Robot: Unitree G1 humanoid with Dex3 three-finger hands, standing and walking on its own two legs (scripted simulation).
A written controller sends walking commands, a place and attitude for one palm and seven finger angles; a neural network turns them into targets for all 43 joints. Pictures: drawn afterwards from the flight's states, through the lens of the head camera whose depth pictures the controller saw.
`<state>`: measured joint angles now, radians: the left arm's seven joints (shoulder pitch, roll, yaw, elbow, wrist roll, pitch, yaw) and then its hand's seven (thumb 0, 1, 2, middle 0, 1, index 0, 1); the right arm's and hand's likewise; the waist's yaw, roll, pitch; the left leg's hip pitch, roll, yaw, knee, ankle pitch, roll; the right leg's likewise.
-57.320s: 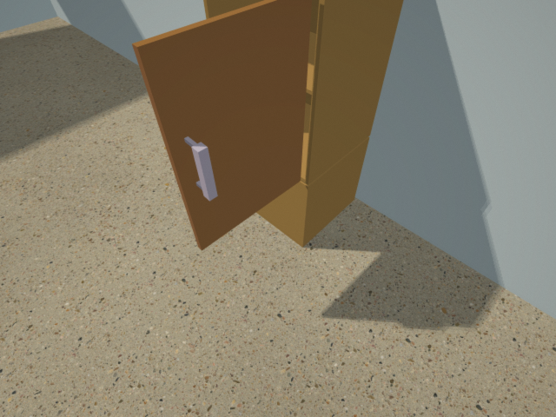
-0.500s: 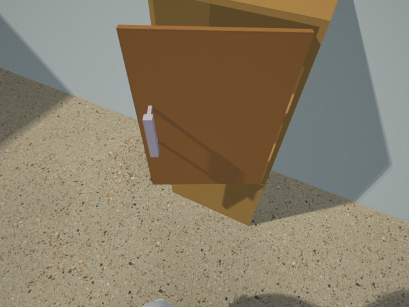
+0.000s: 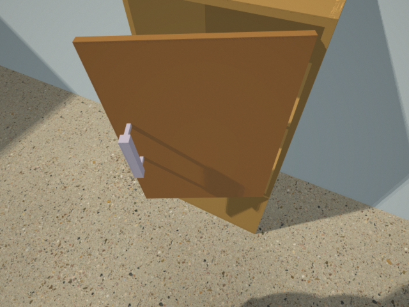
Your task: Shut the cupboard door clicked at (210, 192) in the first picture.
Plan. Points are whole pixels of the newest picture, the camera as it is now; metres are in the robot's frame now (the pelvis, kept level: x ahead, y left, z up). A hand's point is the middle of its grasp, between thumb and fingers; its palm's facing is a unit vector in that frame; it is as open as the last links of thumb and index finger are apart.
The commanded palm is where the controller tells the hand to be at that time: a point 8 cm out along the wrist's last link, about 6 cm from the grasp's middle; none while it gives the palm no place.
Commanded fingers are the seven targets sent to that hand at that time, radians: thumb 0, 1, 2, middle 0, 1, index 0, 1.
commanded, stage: come to a stop and stand still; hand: left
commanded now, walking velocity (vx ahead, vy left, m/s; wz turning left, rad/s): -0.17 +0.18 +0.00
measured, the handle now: (134, 151) +0.47 +0.21 -0.02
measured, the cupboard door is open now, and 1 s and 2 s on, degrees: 27 27 27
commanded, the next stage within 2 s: look again from close up in 0.78 s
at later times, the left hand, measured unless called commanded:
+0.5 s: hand out of the picture +0.00 +0.27 -0.16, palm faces -0.02 -0.95 -0.31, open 7.4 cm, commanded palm none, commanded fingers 0.00 0.90 0.90 -0.20 -0.30 -0.20 -0.30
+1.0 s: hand out of the picture +0.01 +0.24 -0.16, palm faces -0.07 -0.97 -0.23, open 7.3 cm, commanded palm none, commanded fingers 0.00 0.90 0.90 -0.20 -0.30 -0.20 -0.30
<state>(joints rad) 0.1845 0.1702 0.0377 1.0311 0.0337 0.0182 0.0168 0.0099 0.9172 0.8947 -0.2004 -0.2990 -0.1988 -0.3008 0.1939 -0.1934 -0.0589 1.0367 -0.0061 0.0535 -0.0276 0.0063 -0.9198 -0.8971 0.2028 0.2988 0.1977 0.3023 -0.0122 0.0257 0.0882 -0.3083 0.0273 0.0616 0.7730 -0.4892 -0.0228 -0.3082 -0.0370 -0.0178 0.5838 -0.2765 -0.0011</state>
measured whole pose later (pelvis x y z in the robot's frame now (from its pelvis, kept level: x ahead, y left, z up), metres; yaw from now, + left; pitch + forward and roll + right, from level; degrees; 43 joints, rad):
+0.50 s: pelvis -0.04 +0.06 -0.01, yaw -3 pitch -2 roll +2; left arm 0.28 0.20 0.01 0.98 0.03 0.03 0.02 0.01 0.91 0.89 -0.20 -0.30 -0.20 -0.30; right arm 0.19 -0.19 -0.02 0.87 -0.02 0.02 -0.01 0.01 -0.91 -0.90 0.20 0.30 0.20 0.30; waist 0.02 0.05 0.01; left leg -0.24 -0.04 0.15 0.60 -0.33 0.06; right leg -0.34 -0.04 0.02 0.67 -0.29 0.00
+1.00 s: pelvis -0.03 +0.06 +0.01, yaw -3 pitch +0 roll +1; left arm 0.25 0.16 -0.01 1.06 0.02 0.01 0.02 0.01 0.93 0.89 -0.20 -0.30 -0.20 -0.30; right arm 0.33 -0.18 0.01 1.07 -0.01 -0.02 -0.02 0.01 -0.91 -0.90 0.20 0.30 0.20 0.30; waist -0.02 0.03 0.03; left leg -0.16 -0.04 0.14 0.39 -0.23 0.06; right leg -0.27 -0.03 0.02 0.48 -0.21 0.01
